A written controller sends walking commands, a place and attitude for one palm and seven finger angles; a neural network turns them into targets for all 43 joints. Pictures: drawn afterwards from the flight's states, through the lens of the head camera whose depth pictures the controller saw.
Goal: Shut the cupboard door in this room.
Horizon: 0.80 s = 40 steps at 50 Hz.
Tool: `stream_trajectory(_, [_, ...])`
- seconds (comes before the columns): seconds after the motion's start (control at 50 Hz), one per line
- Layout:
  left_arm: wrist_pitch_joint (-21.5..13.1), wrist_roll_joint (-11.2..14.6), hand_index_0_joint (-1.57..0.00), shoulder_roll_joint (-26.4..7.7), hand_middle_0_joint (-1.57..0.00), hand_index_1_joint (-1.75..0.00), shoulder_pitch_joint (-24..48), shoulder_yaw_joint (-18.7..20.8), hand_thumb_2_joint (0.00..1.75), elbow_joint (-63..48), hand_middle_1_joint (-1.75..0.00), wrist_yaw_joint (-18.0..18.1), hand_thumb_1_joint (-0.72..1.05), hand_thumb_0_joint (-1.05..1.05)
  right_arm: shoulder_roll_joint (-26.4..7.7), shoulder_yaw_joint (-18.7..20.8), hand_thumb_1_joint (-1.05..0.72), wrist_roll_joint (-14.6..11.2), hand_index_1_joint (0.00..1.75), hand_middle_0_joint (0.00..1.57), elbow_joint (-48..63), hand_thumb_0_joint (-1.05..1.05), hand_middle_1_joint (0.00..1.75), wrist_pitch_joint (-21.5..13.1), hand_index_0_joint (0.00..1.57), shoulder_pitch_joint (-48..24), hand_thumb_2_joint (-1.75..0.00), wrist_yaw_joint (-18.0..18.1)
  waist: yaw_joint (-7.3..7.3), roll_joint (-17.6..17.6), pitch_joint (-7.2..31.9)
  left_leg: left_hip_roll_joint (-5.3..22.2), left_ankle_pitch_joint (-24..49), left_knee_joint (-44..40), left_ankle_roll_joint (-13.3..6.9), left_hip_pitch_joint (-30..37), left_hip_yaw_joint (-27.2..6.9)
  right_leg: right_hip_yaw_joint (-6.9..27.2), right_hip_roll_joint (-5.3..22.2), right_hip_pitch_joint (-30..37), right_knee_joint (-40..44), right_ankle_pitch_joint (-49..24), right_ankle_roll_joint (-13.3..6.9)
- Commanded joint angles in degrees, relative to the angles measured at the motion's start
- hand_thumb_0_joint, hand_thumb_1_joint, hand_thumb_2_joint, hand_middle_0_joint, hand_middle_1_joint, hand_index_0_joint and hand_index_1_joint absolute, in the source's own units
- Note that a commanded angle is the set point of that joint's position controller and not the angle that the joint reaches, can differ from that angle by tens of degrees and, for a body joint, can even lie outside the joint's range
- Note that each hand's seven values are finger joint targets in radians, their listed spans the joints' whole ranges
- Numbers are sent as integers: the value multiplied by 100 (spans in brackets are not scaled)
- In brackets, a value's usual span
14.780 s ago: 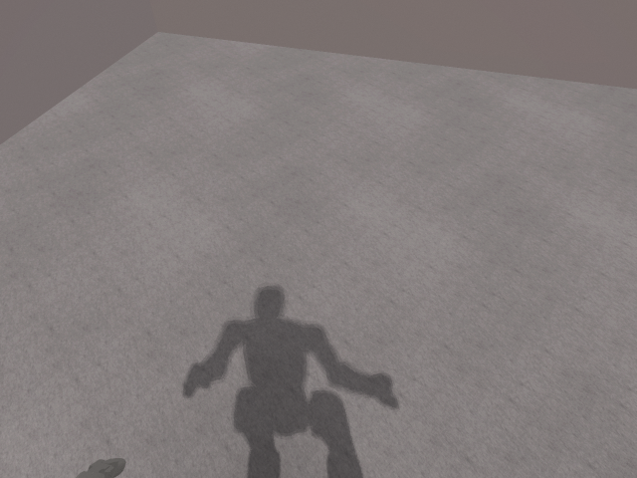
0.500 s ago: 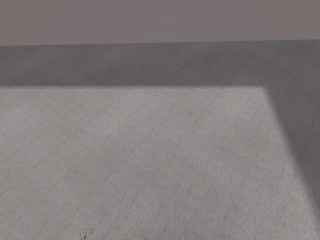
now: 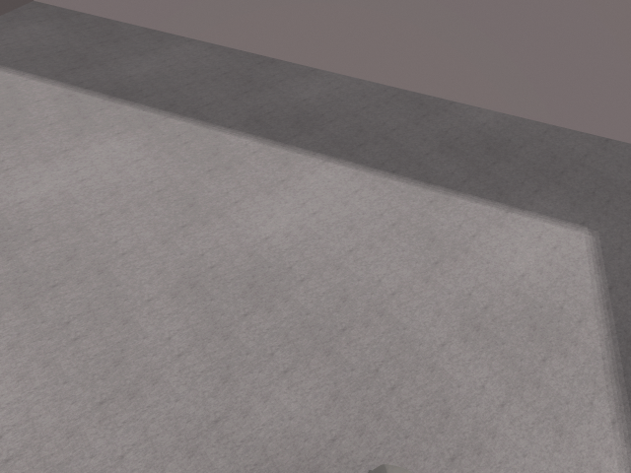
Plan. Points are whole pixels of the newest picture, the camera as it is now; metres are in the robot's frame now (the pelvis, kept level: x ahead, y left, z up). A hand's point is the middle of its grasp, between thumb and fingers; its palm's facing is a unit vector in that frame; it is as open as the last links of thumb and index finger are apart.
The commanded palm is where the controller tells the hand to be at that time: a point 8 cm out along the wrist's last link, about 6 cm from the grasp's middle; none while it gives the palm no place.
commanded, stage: turn or walk to find it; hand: left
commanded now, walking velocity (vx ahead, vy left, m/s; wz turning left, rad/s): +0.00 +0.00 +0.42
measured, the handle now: out of the picture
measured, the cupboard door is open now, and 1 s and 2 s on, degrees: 85 85 85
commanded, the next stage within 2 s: none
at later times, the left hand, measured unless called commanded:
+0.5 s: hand out of the picture +0.02 +0.16 -0.15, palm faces +0.23 -0.94 -0.27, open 7.4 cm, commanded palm none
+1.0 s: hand out of the picture -0.08 +0.23 -0.16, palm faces +0.45 -0.86 -0.26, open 7.4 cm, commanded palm none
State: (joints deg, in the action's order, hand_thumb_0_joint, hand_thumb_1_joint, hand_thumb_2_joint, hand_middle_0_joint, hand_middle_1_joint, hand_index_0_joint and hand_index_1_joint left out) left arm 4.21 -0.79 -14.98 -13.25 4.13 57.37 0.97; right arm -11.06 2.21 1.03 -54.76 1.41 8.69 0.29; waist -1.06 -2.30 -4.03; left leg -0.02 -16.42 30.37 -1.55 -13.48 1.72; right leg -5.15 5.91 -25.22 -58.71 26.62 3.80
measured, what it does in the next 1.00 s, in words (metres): steps on the spot, turning left: right foot, then left foot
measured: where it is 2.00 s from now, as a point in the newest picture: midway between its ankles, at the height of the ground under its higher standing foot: outside the picture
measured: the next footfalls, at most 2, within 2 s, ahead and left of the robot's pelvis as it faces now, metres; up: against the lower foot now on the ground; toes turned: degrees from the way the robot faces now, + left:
right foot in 0.28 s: +0.05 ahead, -0.14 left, +0.00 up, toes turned +2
left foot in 0.72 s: -0.05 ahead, +0.11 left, +0.00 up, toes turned +23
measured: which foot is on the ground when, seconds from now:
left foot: down 0.00-0.30, up 0.32-0.70, down 0.72-1.00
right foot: up 0.00-0.26, down 0.28-0.72, up 0.74-1.00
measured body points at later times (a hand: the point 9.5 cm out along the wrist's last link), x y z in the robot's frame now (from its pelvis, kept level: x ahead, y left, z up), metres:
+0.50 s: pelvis -0.02 -0.04 +0.00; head +0.01 -0.07 +0.45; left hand +0.00 +0.21 -0.13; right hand +0.07 -0.29 -0.16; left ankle -0.07 +0.10 -0.65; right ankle +0.01 -0.14 -0.74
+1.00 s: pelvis -0.05 +0.00 +0.01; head -0.03 +0.03 +0.46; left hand -0.11 +0.28 -0.14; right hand +0.12 -0.18 -0.13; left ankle -0.08 +0.09 -0.74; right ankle -0.01 -0.14 -0.66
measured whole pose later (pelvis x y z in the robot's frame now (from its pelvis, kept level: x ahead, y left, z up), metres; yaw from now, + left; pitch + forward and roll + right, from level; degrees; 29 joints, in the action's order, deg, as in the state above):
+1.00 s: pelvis -0.05 +0.00 +0.01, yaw +24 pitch +0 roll -1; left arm 3.3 -0.7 -14.8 -10.6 3.9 55.8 1.0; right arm -10.0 1.9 0.8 -55.0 1.0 10.1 0.5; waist -0.5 -1.5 -3.4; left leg -2.1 -12.3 24.4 -2.8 -12.1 -0.3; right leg -1.9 5.0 -26.1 -59.3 22.9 5.1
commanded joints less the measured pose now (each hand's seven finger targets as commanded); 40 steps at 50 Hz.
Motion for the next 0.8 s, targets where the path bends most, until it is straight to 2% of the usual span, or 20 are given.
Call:
stream_trajectory(0.0, [-238, 0, -20, -314, -20, -30, 165, 14, 90, -504, -30, -43, 90, 0, -1148, 267, -90, -1, 30, 20, 236, 0, 30, -127, 20, 196, -90, 85, 156, 1003, 471, 1359, 2688, -1151, -755, 717, -1294, 321, 5, -475, -140, -288, 89])
stream_trajectory(0.12, [-241, 19, -20, -215, -20, -30, 416, -21, 90, -711, -30, -2, 90, 0, -1190, 340, -90, 39, 30, 20, 268, 0, 30, -59, 20, 304, -90, 54, 270, 1088, 410, 1378, 2378, -1095, -858, 530, -1749, 320, -162, -51, 888, -68, 85])
stream_trajectory(0.18, [-296, 42, -20, -188, -20, -30, 143, -28, 90, -695, -30, 13, 90, 0, -1222, 384, -90, 51, 30, 20, 330, 0, 30, -24, 20, 162, -90, 39, 157, 1161, 558, 1233, 2544, -839, -781, 306, -1915, 208, -351, 604, 1929, -287, 24])
stream_trajectory(0.22, [-372, 34, -20, -244, -20, -30, -235, -6, 90, -599, -30, 22, 90, 0, -1162, 395, -90, 14, 30, 20, 365, 0, 30, -14, 20, 69, -90, 24, -31, 984, 685, 966, 2291, -457, -535, -21, -1787, 101, -378, 1376, 3104, -1189, 10])
stream_trajectory(0.24, [-426, 12, -20, -415, -20, -30, -398, 22, 90, -578, -30, 43, 90, 0, -1009, 380, -90, -27, 30, 20, 394, 0, 30, -24, 20, 107, -90, 3, -94, 640, 773, 691, 1684, -97, -277, -455, -1613, 311, -110, 1989, 3747, -1650, -52])
stream_trajectory(0.26, [-482, -65, -20, -840, -20, -30, -460, 102, 90, -594, -30, 92, 90, 0, -663, 330, -90, -73, 30, 20, 474, 0, 30, -37, 20, 231, -90, -32, -94, -585, 823, 75, 315, 811, 82, -1446, -938, 1458, 1060, 2656, 4040, -1937, -432])
stream_trajectory(0.28, [-466, -86, -20, -1135, -20, -30, -443, 138, 90, -673, -30, 88, 90, 0, -563, 312, -90, -47, 30, 20, 620, 0, 30, -15, 20, 76, -90, -41, -184, -1264, 571, -404, -1636, 1983, 280, -1875, -481, 2223, 2080, 2259, 4238, -2451, -1076])
stream_trajectory(0.3, [-486, -34, -20, -1011, -20, -30, -377, 194, 90, -703, -30, 120, 90, 0, -792, 381, -90, 13, 30, 20, 592, 0, 30, 103, 20, 19, -90, -15, -199, -1541, 554, -165, -1739, 2913, 267, -1792, -782, 2299, 2123, 1684, 4372, -2333, -1282])
stream_trajectory(0.34, [-469, -26, -20, -694, -20, -30, 205, 98, 90, -838, -30, 101, 90, 0, -758, 410, -90, 19, 30, 20, 359, 0, 30, 162, 20, 121, -90, -75, 109, -537, 94, 5, -1025, 3869, 298, -1838, -756, 1549, 1558, 1202, 4305, -1865, -1177])
stream_trajectory(0.36, [-479, -24, -20, -577, -20, -30, 382, 44, 90, -898, -30, 88, 90, 0, -699, 391, -90, 27, 30, 20, 247, 0, 30, 180, 20, 311, -90, -109, 227, -458, 127, 39, -695, 3999, 355, -1788, -654, 1040, 1297, 1222, 4201, -1944, -1030])
stream_trajectory(0.38, [-498, -29, -20, -515, -20, -30, 409, 38, 90, -908, -30, 87, 90, 0, -660, 375, -90, 33, 30, 20, 188, 0, 30, 187, 20, 425, -90, -121, 232, -606, 174, 71, -531, 4034, 413, -1781, -558, 810, 1207, 1285, 4187, -2021, -976])
stream_trajectory(0.5, [-483, -81, -20, -669, -20, -30, -147, 78, 90, -644, -30, 88, 90, 0, -579, 300, -90, -2, 30, 20, 236, 0, 30, 179, 20, 0, -90, -128, -71, -732, 185, 175, -871, 2838, 543, -1509, -185, 541, 1374, 1693, 4090, -2572, -1094])
stream_trajectory(0.58, [-460, -100, -20, -867, -20, -30, -371, 143, 90, -498, -30, 78, 90, 0, -504, 200, -90, -51, 30, 20, 274, 0, 30, 93, 20, -165, -90, -101, -203, -869, 507, 163, -1122, 1724, 502, -1183, 75, 394, 1482, 2197, 3691, -3594, -1221])
stream_trajectory(0.62, [-432, -105, -20, -919, -20, -30, -340, 175, 90, -455, -30, 76, 90, 0, -496, 176, -90, -75, 30, 20, 266, 0, 30, 36, 20, -53, -90, -80, -157, -928, 631, 129, -992, 957, 454, -782, 233, 298, 1505, 2170, 3412, -3772, -1154])
stream_trajectory(0.66, [-380, -43, -20, -914, -20, -30, -150, 180, 90, -454, -30, 63, 90, 0, -577, 181, -90, -55, 30, 20, 152, 0, 30, -14, 20, 347, -90, -73, 107, -715, 710, 111, 66, -215, 385, 106, 334, -75, 1345, 1663, 2923, -3218, -773])
stream_trajectory(0.68, [-330, 10, -20, -739, -20, -30, -181, 157, 90, -491, -30, 46, 90, 0, -842, 239, -90, -43, 30, 20, 125, 0, 30, -72, 20, 507, -90, -83, 226, 19, 780, 434, 725, -847, 256, 875, -81, -318, 1099, 938, 2250, -2449, -462])
stream_trajectory(0.7, [-294, 33, -20, -367, -20, -30, -169, 87, 90, -653, -30, 11, 90, 0, -1382, 367, -90, 3, 30, 20, 172, 0, 30, -101, 20, 655, -90, -76, 310, 1737, 731, 1769, 1944, -1207, -216, 1395, -1839, -596, 328, -387, 1105, -156, -50])
stream_trajectory(0.72, [-250, -10, -20, -239, -20, -30, 160, 5, 90, -849, -30, 15, 90, 0, -1687, 428, -90, 11, 30, 20, 152, 0, 30, -39, 20, 899, -90, -52, 476, 1857, 584, 2377, 2491, -1344, -772, 901, -2248, -241, 126, -557, 311, 1001, -10])
stream_trajectory(0.74, [-176, -26, -20, -247, -20, -30, 457, 18, 90, -807, -30, 65, 90, 0, -1542, 404, -90, 29, 30, 20, 56, 0, 30, -74, 20, 884, -90, 36, 509, 2057, 565, 2151, 2423, -1395, -773, 646, -2271, 244, 117, -609, -104, 850, -10])
stream_trajectory(0.78, [-179, -14, -20, -347, -20, -30, 470, 65, 90, -621, -30, -10, 90, 0, -1215, 294, -90, 35, 30, 20, 176, 0, 30, -65, 20, 298, -90, 96, 241, 1355, 190, 1648, 2033, -1363, -725, 347, -1756, 420, 106, -693, -532, 29, -16])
